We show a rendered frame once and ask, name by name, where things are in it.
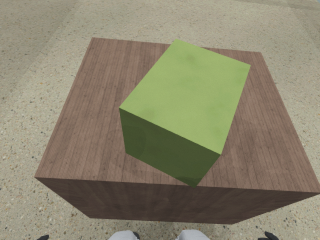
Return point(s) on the pedestal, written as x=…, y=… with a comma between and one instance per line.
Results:
x=263, y=165

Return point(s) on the robot right thigh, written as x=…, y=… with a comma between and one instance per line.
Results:
x=192, y=234

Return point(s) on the carton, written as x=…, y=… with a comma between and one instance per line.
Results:
x=178, y=117

